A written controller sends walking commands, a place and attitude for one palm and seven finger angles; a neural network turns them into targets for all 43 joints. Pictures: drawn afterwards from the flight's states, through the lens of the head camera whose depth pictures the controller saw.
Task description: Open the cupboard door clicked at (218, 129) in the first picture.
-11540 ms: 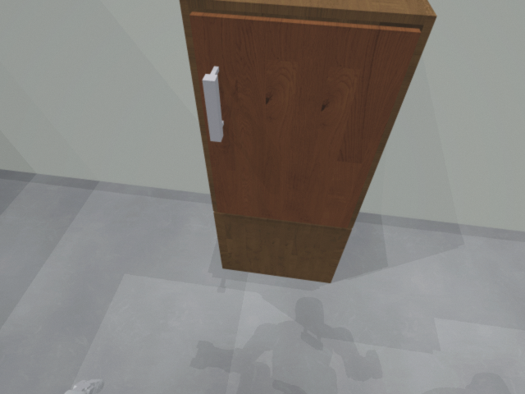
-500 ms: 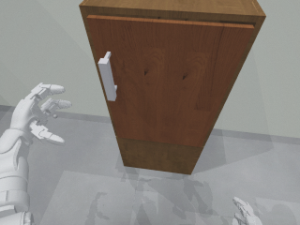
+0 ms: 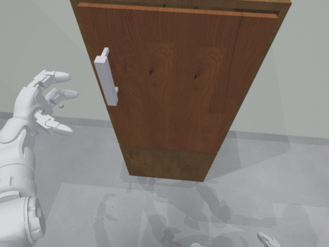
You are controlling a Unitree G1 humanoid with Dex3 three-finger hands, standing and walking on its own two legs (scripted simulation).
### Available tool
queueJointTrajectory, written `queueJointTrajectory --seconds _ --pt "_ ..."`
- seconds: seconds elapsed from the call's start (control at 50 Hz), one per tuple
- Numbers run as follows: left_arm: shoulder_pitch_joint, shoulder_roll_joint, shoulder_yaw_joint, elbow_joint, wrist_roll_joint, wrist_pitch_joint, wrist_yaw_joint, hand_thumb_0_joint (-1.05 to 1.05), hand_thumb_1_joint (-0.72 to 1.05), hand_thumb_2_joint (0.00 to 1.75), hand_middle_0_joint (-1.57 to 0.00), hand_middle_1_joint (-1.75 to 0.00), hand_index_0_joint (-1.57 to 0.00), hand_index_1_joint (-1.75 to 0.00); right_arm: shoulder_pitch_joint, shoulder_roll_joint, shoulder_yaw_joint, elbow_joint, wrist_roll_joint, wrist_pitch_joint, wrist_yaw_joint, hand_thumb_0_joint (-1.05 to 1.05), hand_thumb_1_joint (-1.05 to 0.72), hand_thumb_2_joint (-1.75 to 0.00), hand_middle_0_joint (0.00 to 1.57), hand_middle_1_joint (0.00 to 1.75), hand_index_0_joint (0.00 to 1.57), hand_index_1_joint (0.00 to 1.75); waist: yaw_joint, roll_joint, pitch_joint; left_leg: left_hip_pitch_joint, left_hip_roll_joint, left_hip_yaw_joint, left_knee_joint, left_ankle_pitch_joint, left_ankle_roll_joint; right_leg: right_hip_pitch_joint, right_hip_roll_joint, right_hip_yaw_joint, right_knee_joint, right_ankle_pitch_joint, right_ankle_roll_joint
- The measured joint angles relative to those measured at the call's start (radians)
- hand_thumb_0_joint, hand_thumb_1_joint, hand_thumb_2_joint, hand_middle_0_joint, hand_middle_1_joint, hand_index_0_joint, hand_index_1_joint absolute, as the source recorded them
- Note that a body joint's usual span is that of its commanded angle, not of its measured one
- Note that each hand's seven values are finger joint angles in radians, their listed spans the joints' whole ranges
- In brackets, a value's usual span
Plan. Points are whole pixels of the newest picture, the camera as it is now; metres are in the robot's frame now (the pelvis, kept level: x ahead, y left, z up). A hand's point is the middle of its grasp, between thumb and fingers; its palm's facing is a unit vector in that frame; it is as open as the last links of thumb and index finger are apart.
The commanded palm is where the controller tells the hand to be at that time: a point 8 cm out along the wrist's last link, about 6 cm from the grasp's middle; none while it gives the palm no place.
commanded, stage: move the hooked fingers beside the handle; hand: left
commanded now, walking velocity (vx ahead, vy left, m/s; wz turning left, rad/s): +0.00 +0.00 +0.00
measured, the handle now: (109, 77) +0.52 +0.15 +0.10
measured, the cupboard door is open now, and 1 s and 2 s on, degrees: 0 0 0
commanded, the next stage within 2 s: slide the fingers in behind the handle in 1.40 s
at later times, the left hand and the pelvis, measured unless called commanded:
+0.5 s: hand (75, 88) +0.47 +0.23 +0.12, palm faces -0.10 -0.99 +0.00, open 14.0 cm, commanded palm +0.45 +0.28 +0.11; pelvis +0.00 +0.01 -0.01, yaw -1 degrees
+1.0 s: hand (73, 87) +0.48 +0.24 +0.11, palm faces -0.09 -1.00 +0.01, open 14.0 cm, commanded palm +0.46 +0.28 +0.10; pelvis +0.01 +0.01 -0.01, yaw -1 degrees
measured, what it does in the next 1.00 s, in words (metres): stands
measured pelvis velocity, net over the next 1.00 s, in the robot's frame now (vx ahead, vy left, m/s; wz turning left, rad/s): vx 0.01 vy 0.01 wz -0.03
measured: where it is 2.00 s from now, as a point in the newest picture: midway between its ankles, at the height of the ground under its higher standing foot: outside the picture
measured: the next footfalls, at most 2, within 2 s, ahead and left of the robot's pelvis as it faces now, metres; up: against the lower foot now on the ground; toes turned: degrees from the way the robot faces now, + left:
none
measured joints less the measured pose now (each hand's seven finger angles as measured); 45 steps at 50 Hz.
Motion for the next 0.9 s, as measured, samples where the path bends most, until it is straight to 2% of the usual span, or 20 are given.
queueJointTrajectory --seconds 0.3,0.4,0.48,0.58,0.68,0.9 --pt "-0.135 0.024 0.002 0.128 0.033 -0.036 0.019 -0.02 -0.50 0.30 -0.30 -1.20 -0.30 -1.20 0.029 0.003 -0.003 0.011 -0.008 0.052 0.017 0.01 -0.90 -0.90 0.20 0.30 0.20 0.30 -0.031 -0.007 -0.008 -0.062 0.003 0.004 0.028 -0.011 0.004 -0.059 0.003 0.004 0.016 -0.002 0.004" --pt "-0.177 0.048 0.009 0.170 0.058 -0.045 0.034 -0.02 -0.50 0.30 -0.30 -1.20 -0.30 -1.20 0.036 0.005 -0.003 0.008 -0.013 0.067 0.021 0.01 -0.90 -0.90 0.21 0.30 0.20 0.30 -0.046 -0.008 -0.006 -0.086 0.006 0.005 0.041 -0.015 0.005 -0.081 0.005 0.005 0.023 -0.002 0.005" --pt "-0.208 0.050 -0.001 0.187 0.057 -0.062 0.038 -0.02 -0.50 0.30 -0.30 -1.20 -0.29 -1.20 0.046 0.006 -0.006 0.015 -0.015 0.077 0.024 0.01 -0.90 -0.90 0.20 0.30 0.20 0.30 -0.051 -0.006 -0.008 -0.102 0.006 0.004 0.049 -0.018 0.006 -0.095 0.006 0.004 0.027 -0.003 0.006" --pt "-0.255 0.062 0.012 0.235 0.076 -0.056 0.047 -0.02 -0.50 0.30 -0.30 -1.20 -0.30 -1.20 0.050 0.006 -0.002 0.020 -0.020 0.095 0.029 0.01 -0.90 -0.90 0.21 0.30 0.20 0.30 -0.066 -0.007 -0.013 -0.122 0.009 0.005 0.059 -0.022 0.007 -0.114 0.008 0.005 0.033 -0.004 0.007" --pt "-0.266 0.079 0.025 0.245 0.087 -0.065 0.055 -0.02 -0.50 0.30 -0.30 -1.20 -0.30 -1.20 0.062 0.007 -0.006 0.008 -0.024 0.111 0.034 0.01 -0.90 -0.90 0.20 0.30 0.20 0.30 -0.076 -0.005 -0.016 -0.136 0.013 0.011 0.065 -0.026 0.007 -0.130 0.012 0.011 0.037 -0.004 0.007" --pt "-0.223 0.083 0.050 0.210 0.081 -0.072 0.043 -0.02 -0.50 0.30 -0.30 -1.20 -0.30 -1.20 0.074 0.008 -0.007 -0.006 -0.023 0.137 0.039 0.01 -0.90 -0.90 0.21 0.30 0.20 0.30 -0.073 -0.006 -0.017 -0.144 0.018 0.015 0.073 -0.034 0.008 -0.139 0.018 0.015 0.040 -0.007 0.008"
